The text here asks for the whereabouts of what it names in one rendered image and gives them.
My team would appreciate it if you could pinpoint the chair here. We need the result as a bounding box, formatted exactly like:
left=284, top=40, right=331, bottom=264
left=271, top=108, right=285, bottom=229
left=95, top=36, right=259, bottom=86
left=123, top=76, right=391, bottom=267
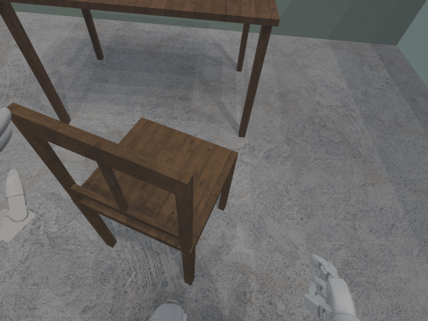
left=7, top=103, right=238, bottom=285

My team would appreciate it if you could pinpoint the robot left thigh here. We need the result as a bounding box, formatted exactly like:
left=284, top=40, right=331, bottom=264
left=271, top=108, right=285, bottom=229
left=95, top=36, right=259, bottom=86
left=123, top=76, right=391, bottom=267
left=149, top=304, right=187, bottom=321

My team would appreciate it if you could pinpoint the right robot hand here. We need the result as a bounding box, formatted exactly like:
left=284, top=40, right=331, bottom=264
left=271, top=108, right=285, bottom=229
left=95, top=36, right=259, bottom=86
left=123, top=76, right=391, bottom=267
left=304, top=254, right=356, bottom=321

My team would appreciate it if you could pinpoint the left robot hand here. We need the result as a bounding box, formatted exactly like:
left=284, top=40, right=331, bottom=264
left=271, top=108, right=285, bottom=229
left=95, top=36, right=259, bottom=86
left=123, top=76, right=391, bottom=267
left=0, top=107, right=35, bottom=243

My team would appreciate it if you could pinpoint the left robot shin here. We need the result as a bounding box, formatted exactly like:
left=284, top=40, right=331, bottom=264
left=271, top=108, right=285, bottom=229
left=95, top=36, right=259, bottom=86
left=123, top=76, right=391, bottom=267
left=165, top=300, right=180, bottom=306

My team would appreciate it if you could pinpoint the table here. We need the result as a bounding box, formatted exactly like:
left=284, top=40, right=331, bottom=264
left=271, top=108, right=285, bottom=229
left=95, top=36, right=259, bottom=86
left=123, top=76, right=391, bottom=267
left=0, top=0, right=280, bottom=138

